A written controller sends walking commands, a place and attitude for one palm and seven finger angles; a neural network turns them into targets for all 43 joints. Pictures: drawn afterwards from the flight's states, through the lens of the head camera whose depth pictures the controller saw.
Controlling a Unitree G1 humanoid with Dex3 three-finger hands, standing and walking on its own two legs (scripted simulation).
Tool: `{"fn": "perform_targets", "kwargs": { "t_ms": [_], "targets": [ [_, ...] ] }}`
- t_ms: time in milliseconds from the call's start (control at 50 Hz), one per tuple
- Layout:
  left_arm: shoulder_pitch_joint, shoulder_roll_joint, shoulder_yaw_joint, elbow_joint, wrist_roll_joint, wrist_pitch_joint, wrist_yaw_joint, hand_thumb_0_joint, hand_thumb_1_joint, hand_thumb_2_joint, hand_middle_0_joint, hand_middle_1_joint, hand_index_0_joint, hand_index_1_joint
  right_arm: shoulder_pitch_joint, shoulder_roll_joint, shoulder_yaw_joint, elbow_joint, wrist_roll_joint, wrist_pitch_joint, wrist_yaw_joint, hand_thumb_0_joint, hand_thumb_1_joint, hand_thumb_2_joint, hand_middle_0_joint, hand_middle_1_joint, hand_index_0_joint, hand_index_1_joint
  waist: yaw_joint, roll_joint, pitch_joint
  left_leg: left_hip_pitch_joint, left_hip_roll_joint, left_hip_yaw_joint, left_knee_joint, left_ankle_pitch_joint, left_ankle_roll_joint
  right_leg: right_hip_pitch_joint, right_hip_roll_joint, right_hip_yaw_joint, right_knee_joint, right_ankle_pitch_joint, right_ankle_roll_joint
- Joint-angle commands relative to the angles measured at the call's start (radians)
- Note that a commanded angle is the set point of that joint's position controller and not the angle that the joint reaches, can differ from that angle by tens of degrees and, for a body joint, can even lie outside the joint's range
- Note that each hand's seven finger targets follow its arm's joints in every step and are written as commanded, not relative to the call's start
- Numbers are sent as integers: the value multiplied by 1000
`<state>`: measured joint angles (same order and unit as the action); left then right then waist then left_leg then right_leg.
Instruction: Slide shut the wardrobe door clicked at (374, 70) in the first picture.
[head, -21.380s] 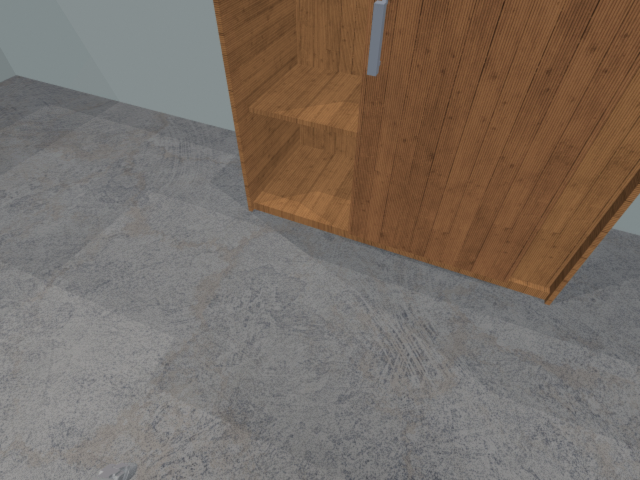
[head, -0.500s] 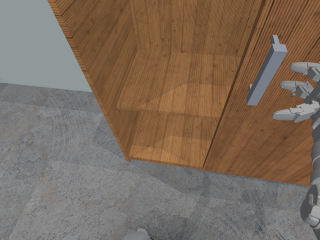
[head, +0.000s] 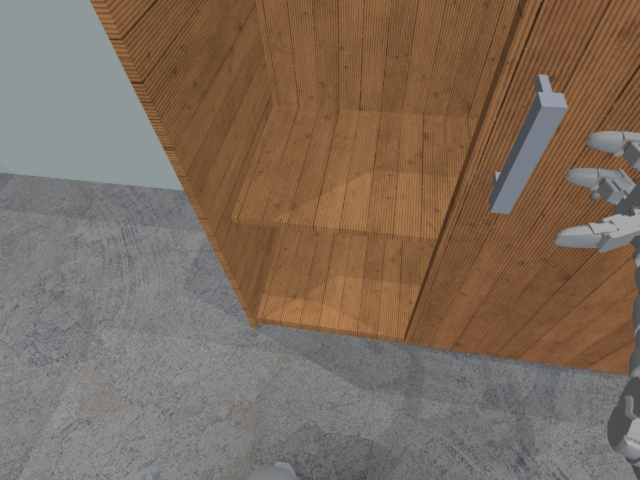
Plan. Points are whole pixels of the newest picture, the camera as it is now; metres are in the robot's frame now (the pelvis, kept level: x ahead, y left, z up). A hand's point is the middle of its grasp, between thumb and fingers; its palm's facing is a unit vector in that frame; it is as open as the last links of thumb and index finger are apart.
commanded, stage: move the hooked fingers beside the handle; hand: right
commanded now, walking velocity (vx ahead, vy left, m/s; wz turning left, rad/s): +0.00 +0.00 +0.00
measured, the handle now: (519, 148) +0.53 -0.18 +0.12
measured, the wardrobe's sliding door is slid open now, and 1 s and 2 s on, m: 0.47 0.47 0.47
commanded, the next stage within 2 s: feel for the door with the fingertips in 1.00 s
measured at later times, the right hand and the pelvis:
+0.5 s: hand (590, 193) +0.45 -0.24 +0.13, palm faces +0.03 +1.00 -0.02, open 14.0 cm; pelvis +0.00 +0.01 +0.00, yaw +0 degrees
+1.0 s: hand (588, 198) +0.46 -0.25 +0.11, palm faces +0.02 +1.00 -0.04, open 14.0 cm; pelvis +0.00 +0.00 +0.00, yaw +0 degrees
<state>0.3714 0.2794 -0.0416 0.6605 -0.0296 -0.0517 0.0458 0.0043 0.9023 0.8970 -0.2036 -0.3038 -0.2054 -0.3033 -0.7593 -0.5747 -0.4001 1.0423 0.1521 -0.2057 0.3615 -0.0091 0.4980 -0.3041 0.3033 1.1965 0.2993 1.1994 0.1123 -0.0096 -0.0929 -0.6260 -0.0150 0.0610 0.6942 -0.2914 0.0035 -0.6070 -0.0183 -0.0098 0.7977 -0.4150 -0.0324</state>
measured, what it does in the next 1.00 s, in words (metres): stands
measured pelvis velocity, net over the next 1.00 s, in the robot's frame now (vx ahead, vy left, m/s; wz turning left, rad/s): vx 0.00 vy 0.00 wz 0.00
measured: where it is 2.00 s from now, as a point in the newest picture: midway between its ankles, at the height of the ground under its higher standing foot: outside the picture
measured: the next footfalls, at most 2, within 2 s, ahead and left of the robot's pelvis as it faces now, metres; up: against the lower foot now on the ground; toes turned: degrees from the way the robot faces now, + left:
none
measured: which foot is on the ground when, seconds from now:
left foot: down 0.00-1.00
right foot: down 0.00-1.00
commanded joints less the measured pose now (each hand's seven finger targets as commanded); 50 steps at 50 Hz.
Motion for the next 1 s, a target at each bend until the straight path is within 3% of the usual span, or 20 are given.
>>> {"fn": "perform_targets", "kwargs": {
  "t_ms": [0, 40, 60, 100, 120, 180, 240, 260, 340, 440, 500, 540, 620, 700, 760, 800, 840, 880, 940, 980],
  "targets": [
    [82, 181, 69, -84, -4, -35, 15, 0, 900, 900, -200, -300, -200, -300, -442, -262, -15, -268, 19, -87, 3, 0, 500, -300, 300, 1200, 300, 1200, 3, -134, -347, 164, -27, -34, -37, 269, 28, 210, -1, 74, -100, 409, 33],
    [76, 181, 72, -82, -4, -40, 17, 0, 900, 900, -200, -300, -200, -300, -477, -269, -26, -303, 36, -104, 5, 0, 500, -300, 300, 1200, 300, 1200, 2, -144, -389, 173, -29, -36, -37, 270, 27, 239, -1, 80, -98, 412, 38],
    [73, 178, 70, -83, -7, -43, 18, 0, 900, 900, -200, -300, -200, -300, -472, -222, 8, -294, 47, -102, 11, 0, 500, -300, 300, 1200, 300, 1200, 11, -130, -378, 160, -31, -31, -41, 262, 26, 251, -2, 84, -100, 412, 39],
    [76, 184, 72, -69, -6, -45, 22, 0, 900, 900, -200, -300, -200, -300, -490, -247, -16, -283, 56, -101, 13, 0, 500, -300, 300, 1200, 300, 1200, 13, -98, -375, 171, -31, -32, -44, 263, 25, 232, -2, 83, -98, 399, 35],
    [78, 185, 72, -68, -6, -44, 23, 0, 900, 900, -200, -300, -200, -300, -449, -272, -46, -247, 53, -91, 9, 0, 500, -300, 300, 1200, 300, 1200, -2, -99, -378, 187, -28, -35, -42, 270, 25, 213, 1, 79, -101, 398, 34],
    [75, 179, 68, -72, -7, -39, 21, 0, 900, 900, -200, -300, -200, -300, -395, -269, -43, -189, 32, -61, 3, 0, 500, -300, 300, 1200, 300, 1200, -8, -83, -328, 202, -22, -38, -45, 268, 23, 154, 7, 66, -110, 358, 26],
    [72, 178, 64, -76, -5, -35, 18, 0, 900, 900, -200, -300, -200, -300, -410, -261, -18, -181, 10, -56, -4, 0, 500, -300, 300, 1200, 300, 1200, 2, -95, -293, 187, -17, -40, -44, 258, 24, 129, 7, 61, -111, 337, 24],
    [77, 181, 66, -80, -3, -35, 17, 0, 900, 900, -200, -300, -200, -300, -424, -294, -44, -208, 9, -66, -9, 0, 500, -300, 300, 1200, 300, 1200, -7, -99, -319, 193, -18, -42, -39, 259, 25, 138, 7, 66, -110, 342, 26],
    [70, 177, 70, -98, -4, -40, 17, 0, 900, 900, -200, -300, -200, -300, -425, -309, -70, -302, 36, -105, -2, 0, 500, -300, 300, 1200, 300, 1200, -19, -111, -427, 253, -25, -52, -30, 328, 24, 197, 6, 61, -95, 417, 29],
    [64, 176, 69, -75, -9, -43, 21, 0, 900, 900, -200, -300, -200, -300, -436, -243, -19, -254, 43, -89, 6, 0, 500, -300, 300, 1200, 300, 1200, 8, -97, -334, 190, -27, -43, -50, 262, 21, 181, 4, 63, -106, 348, 24],
    [69, 185, 61, -70, -10, -36, 26, 0, 900, 900, -200, -300, -200, -300, -410, -285, -44, -144, 28, -52, 6, 0, 500, -300, 300, 1200, 300, 1200, 5, -44, -262, 201, -18, -50, -58, 216, 22, 83, 11, 57, -118, 261, 14],
    [72, 182, 57, -71, -9, -38, 27, 0, 900, 900, -200, -300, -200, -300, -456, -284, -26, -120, 14, -42, 6, 0, 500, -300, 300, 1200, 300, 1200, 17, -59, -248, 192, -11, -57, -56, 203, 20, 58, 13, 54, -116, 237, 14],
    [84, 183, 61, -77, -2, -45, 28, 0, 900, 900, -200, -300, -200, -300, -520, -362, -68, -197, 4, -100, 9, 0, 500, -300, 300, 1200, 300, 1200, 10, -90, -373, 224, -13, -70, -32, 251, 20, 100, 11, 55, -89, 292, 15],
    [87, 180, 68, -81, 0, -54, 24, 0, 900, 900, -200, -300, -200, -300, -511, -322, -52, -295, 37, -146, 31, 0, 500, -300, 300, 1200, 300, 1200, 0, -177, -488, 213, -27, -56, -16, 318, 25, 239, 2, 69, -70, 433, 31],
    [84, 188, 65, -68, -8, -41, 25, 0, 900, 900, -200, -300, -200, -300, -422, -321, -65, -164, 47, -87, 48, 0, 500, -300, 300, 1200, 300, 1200, 1, -84, -364, 200, -25, -47, -34, 266, 20, 134, 1, 66, -90, 345, 23],
    [88, 192, 63, -69, -10, -37, 25, 0, 900, 900, -200, -300, -200, -300, -406, -294, -43, -94, 36, -42, 48, 0, 500, -300, 300, 1200, 300, 1200, 5, -83, -283, 175, -20, -44, -45, 229, 24, 88, 7, 61, -104, 292, 16],
    [91, 192, 61, -79, -9, -34, 24, 0, 900, 900, -200, -300, -200, -300, -411, -286, -18, -102, 16, -21, 42, 0, 500, -300, 300, 1200, 300, 1200, 11, -89, -266, 159, -15, -42, -44, 224, 23, 83, 7, 62, -108, 290, 16],
    [100, 192, 65, -80, -3, -35, 22, 0, 900, 900, -200, -300, -200, -300, -453, -297, -24, -158, 10, -43, 28, 0, 500, -300, 300, 1200, 300, 1200, 14, -100, -300, 148, -18, -40, -35, 230, 24, 113, 4, 70, -99, 319, 21],
    [100, 188, 76, -88, 1, -42, 18, 0, 900, 900, -200, -300, -200, -300, -492, -304, -47, -316, 35, -114, 13, 0, 500, -300, 300, 1200, 300, 1200, 2, -154, -446, 160, -29, -40, -18, 296, 25, 253, -5, 82, -75, 459, 40],
    [92, 184, 76, -86, 0, -44, 16, 0, 900, 900, -200, -300, -200, -300, -486, -285, -46, -355, 56, -131, 11, 0, 500, -300, 300, 1200, 300, 1200, 0, -165, -471, 158, -35, -35, -19, 302, 25, 299, -9, 88, -71, 497, 50]
  ]
}}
